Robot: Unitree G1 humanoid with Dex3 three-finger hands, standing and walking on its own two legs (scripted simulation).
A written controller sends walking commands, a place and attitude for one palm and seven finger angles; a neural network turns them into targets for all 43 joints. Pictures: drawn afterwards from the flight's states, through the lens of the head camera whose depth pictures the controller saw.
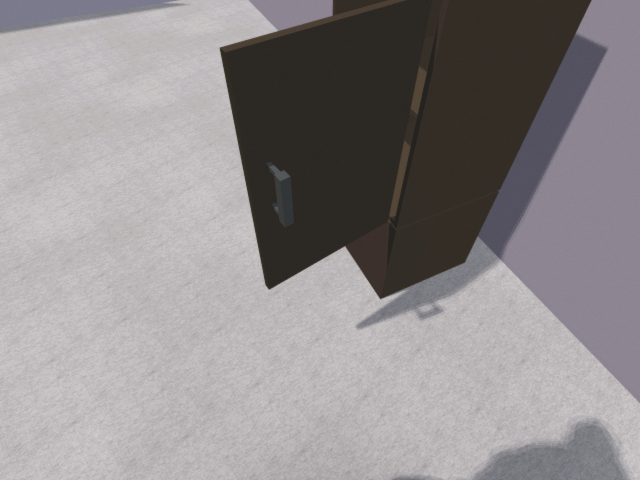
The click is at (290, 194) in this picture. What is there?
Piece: cupboard door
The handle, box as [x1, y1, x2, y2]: [266, 162, 293, 226]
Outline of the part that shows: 266,163 266,167 274,175 277,202 271,205 272,208 279,215 279,220 284,226 286,226 293,222 290,176 284,170 280,172 271,162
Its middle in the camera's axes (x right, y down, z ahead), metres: -0.08 -0.08 +0.73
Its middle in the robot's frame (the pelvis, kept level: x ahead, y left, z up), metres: +0.60 +0.11 -0.03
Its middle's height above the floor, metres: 0.75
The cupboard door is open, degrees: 100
